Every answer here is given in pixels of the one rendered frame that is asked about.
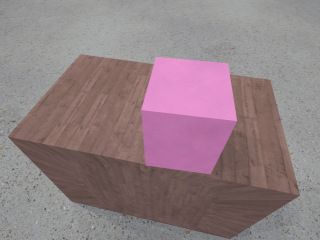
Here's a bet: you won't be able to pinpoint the carton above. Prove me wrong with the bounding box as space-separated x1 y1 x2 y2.
141 57 237 174

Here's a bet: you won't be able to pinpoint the pedestal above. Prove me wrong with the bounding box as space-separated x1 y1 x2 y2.
8 54 300 239

